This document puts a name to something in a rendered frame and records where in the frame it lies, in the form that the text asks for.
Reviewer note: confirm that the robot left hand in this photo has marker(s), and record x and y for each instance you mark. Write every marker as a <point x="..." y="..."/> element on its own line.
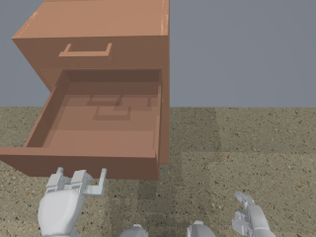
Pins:
<point x="59" y="209"/>

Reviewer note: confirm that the robot left thigh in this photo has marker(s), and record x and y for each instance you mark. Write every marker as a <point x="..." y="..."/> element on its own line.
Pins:
<point x="134" y="231"/>

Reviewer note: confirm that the robot right hand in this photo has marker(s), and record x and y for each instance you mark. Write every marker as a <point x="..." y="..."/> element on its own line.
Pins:
<point x="246" y="222"/>

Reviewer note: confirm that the robot thigh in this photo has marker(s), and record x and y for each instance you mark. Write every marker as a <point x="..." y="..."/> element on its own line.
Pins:
<point x="134" y="231"/>
<point x="199" y="230"/>

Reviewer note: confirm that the cabinet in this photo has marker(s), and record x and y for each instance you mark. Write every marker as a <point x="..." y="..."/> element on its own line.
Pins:
<point x="135" y="32"/>

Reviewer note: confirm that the handle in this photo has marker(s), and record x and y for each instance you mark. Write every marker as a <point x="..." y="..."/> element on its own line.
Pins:
<point x="90" y="191"/>
<point x="84" y="56"/>

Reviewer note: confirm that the drawer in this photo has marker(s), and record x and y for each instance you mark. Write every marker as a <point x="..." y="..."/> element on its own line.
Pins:
<point x="96" y="119"/>

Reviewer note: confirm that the robot right thigh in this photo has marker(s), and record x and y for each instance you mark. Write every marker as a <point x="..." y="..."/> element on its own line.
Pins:
<point x="199" y="230"/>

